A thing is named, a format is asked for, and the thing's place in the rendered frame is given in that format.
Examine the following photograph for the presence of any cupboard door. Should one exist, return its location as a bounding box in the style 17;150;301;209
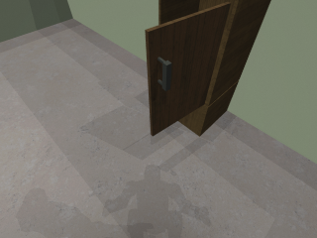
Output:
145;2;231;136

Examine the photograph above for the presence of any handle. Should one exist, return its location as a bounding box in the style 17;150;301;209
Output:
158;57;172;91

